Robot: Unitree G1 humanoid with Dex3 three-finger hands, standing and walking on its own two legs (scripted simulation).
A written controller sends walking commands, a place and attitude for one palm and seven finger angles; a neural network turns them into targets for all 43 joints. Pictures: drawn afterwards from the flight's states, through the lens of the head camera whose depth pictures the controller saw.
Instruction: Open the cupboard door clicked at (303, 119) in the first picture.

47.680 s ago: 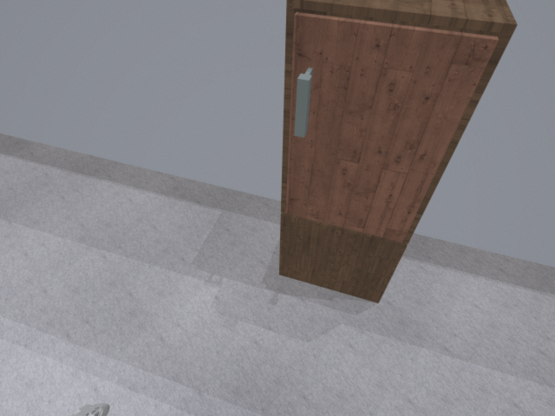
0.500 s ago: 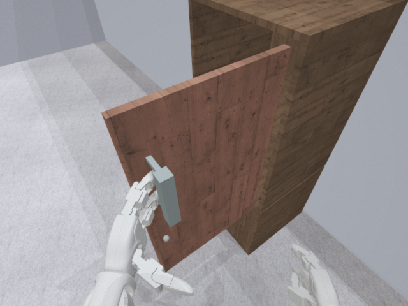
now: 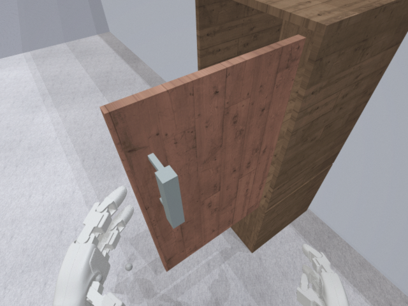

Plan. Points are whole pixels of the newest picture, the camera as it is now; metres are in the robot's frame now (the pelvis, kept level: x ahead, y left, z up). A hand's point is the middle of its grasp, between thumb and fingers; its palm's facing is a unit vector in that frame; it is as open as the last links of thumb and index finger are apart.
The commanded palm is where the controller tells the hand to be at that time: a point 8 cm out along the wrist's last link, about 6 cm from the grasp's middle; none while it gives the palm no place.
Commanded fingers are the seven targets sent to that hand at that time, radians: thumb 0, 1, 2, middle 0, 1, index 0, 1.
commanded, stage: slide the hand sideways off the handle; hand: left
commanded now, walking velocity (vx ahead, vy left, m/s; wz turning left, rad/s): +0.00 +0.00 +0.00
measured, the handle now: (165, 191) +0.28 +0.10 +0.12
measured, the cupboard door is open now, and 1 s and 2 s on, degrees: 90 90 90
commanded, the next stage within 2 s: draw the hand back to the body in 0.16 s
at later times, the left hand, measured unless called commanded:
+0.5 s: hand (101, 267) +0.15 +0.16 +0.13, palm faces +0.00 -1.00 -0.06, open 16.3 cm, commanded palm +0.12 +0.22 +0.14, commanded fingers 0.00 -0.50 0.30 -0.15 -0.30 -0.15 -0.30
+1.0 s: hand (54, 240) +0.17 +0.22 +0.16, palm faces +0.28 -0.90 -0.32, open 14.6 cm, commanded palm +0.13 +0.27 +0.18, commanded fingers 0.00 0.13 0.57 -0.17 -0.30 -0.17 -0.30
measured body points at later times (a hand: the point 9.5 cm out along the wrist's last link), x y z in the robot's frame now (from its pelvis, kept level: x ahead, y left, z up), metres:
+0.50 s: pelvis -0.01 +0.01 +0.00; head -0.02 +0.00 +0.45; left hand +0.15 +0.21 +0.13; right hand +0.18 -0.20 -0.05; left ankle -0.03 +0.11 -0.70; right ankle +0.01 -0.12 -0.70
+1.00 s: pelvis +0.00 +0.02 +0.03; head -0.02 +0.00 +0.48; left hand +0.15 +0.27 +0.18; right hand +0.19 -0.19 -0.03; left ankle -0.03 +0.11 -0.70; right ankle +0.01 -0.12 -0.70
